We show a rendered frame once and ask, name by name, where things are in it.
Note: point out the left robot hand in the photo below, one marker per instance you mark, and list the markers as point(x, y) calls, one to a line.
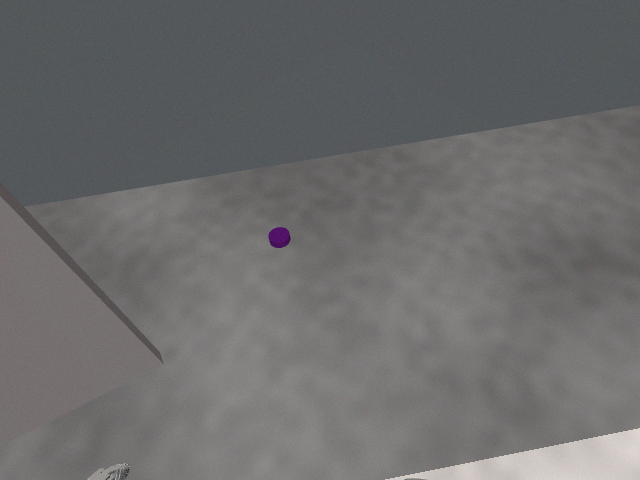
point(116, 472)

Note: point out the tin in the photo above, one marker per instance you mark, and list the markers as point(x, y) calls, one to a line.
point(279, 237)

